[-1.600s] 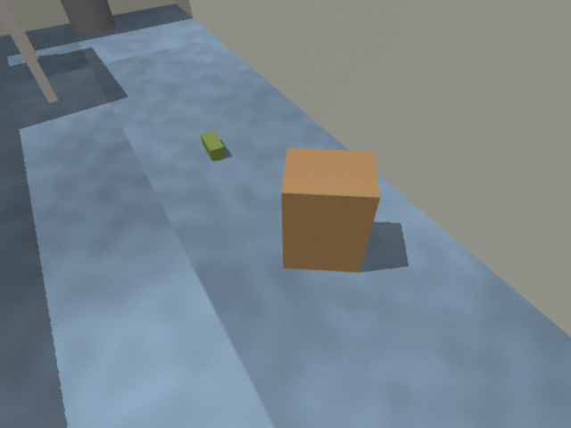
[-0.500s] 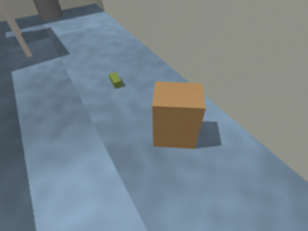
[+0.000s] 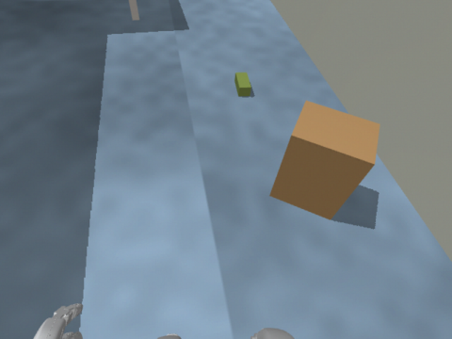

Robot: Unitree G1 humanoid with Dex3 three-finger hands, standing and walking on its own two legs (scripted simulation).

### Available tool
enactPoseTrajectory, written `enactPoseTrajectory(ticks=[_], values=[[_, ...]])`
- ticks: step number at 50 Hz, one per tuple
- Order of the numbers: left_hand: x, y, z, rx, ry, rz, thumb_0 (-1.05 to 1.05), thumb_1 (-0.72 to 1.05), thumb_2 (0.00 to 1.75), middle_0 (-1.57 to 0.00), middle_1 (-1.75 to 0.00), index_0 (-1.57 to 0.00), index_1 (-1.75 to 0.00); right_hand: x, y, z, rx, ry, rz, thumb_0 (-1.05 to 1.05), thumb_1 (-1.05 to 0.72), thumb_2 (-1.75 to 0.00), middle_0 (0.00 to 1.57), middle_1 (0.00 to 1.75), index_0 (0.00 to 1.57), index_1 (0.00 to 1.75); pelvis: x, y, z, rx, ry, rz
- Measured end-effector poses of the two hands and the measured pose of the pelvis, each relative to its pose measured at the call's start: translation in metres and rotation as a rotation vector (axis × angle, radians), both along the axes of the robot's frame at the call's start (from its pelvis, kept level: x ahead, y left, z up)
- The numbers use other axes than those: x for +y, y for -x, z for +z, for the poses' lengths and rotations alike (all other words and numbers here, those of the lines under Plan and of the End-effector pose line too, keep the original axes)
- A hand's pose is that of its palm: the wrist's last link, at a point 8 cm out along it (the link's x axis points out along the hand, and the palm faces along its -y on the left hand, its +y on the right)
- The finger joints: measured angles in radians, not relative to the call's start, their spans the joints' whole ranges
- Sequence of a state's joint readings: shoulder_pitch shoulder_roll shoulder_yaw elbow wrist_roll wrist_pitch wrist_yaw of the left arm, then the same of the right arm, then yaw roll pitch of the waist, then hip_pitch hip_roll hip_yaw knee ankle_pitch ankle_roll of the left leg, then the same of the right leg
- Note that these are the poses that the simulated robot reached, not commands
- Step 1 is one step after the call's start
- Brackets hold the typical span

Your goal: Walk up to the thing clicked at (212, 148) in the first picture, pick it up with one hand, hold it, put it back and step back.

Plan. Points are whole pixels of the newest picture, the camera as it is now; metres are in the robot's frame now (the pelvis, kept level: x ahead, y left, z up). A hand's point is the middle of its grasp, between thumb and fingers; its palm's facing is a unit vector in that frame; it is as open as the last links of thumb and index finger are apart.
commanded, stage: walk up
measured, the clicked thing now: (242, 84) +1.75 -0.20 -0.71
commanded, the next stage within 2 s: stand in 1.74 s
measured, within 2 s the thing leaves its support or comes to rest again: neither
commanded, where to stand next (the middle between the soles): +0.07 -0.01 m, yaw +32 degrees
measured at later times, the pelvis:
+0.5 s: pelvis -0.01 -0.05 +0.02, yaw +20 degrees
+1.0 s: pelvis -0.01 -0.05 +0.01, yaw +32 degrees
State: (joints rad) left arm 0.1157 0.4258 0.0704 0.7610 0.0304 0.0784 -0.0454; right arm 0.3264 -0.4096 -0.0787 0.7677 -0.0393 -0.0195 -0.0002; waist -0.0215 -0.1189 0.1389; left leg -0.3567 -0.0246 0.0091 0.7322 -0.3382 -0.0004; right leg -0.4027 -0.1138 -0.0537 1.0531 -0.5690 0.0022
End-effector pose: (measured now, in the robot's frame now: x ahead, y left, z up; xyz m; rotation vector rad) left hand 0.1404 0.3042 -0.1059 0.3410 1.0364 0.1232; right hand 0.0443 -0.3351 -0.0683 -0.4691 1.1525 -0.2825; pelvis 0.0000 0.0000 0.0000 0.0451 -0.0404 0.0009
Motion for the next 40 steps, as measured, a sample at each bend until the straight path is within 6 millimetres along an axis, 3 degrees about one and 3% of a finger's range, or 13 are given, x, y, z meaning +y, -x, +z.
enactPoseTrajectory(ticks=[6, 13, 22, 28, 32, 40], values=[[0.005, 0.044, 0.007, 0.032, -0.022, 0.11, 0.01, 0.9, 0.9, -0.2, -0.3, -0.2, -0.3, -0.004, -0.025, -0.001, 0.0, 0.0, 0.102, 0.01, -0.9, -0.89, 0.2, 0.3, 0.21, 0.3, -0.014, 0.0, 0.004, 0.009, 0.029, 0.084], [-0.011, 0.11, 0.017, 0.03, -0.096, 0.238, 0.01, 0.9, 0.9, -0.2, -0.3, -0.2, -0.3, -0.017, -0.08, -0.024, -0.034, -0.038, 0.234, 0.01, -0.9, -0.89, 0.2, 0.3, 0.21, 0.3, -0.046, 0.007, -0.005, 0.004, 0.054, 0.184], [-0.03, 0.2, 0.043, 0.087, -0.108, 0.403, 0.01, 0.9, 0.9, -0.2, -0.3, -0.2, -0.3, 0.009, -0.145, -0.01, -0.061, -0.11, 0.423, 0.01, -0.9, -0.9, 0.2, 0.3, 0.21, 0.3, -0.052, 0.012, 0.017, -0.001, 0.02, 0.314], [-0.018, 0.25, 0.029, 0.127, -0.103, 0.496, 0.0, 0.9, 0.9, -0.2, -0.3, -0.2, -0.3, 0.039, -0.171, -0.008, -0.071, -0.091, 0.513, 0.01, -0.9, -0.9, 0.2, 0.3, 0.21, 0.3, -0.041, 0.015, 0.007, 0.006, 0.02, 0.388], [-0.018, 0.268, 0.013, 0.163, -0.078, 0.562, 0.01, 0.9, 0.9, -0.2, -0.3, -0.2, -0.3, 0.056, -0.174, -0.007, -0.1, -0.082, 0.551, 0.01, -0.9, -0.9, 0.2, 0.3, 0.21, 0.3, -0.035, 0.016, 0.002, -0.006, 0.014, 0.426], [-0.044, 0.27, 0.006, 0.15, -0.032, 0.604, 0.01, 0.9, 0.9, -0.2, -0.3, -0.2, -0.3, 0.064, -0.178, -0.014, -0.076, -0.104, 0.587, 0.01, -0.9, -0.89, 0.2, 0.3, 0.21, 0.3, -0.044, 0.01, 0.002, -0.008, 0.039, 0.489]])
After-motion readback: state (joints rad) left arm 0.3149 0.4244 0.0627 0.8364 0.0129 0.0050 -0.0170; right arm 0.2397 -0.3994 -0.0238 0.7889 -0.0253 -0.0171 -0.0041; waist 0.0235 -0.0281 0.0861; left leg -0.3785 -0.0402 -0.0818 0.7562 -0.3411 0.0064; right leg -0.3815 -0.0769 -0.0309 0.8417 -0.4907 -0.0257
